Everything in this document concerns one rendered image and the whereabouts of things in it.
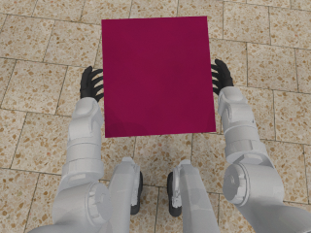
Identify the robot right forearm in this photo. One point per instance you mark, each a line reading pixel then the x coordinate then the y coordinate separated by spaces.
pixel 242 140

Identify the robot right foot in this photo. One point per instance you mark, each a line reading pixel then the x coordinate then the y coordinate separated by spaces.
pixel 174 211

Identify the robot right shin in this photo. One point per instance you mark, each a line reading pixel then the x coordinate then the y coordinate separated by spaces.
pixel 176 198

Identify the right robot hand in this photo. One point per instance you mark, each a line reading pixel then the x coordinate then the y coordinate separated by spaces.
pixel 223 76

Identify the robot left forearm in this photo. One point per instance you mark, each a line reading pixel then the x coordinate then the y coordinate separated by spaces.
pixel 83 157

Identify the robot left upper arm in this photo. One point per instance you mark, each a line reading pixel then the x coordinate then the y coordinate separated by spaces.
pixel 83 208

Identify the robot right upper arm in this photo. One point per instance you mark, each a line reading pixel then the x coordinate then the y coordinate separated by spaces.
pixel 257 192

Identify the left robot hand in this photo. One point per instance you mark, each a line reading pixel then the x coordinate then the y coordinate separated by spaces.
pixel 88 88

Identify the carton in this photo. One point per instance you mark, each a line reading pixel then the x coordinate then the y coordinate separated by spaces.
pixel 157 76

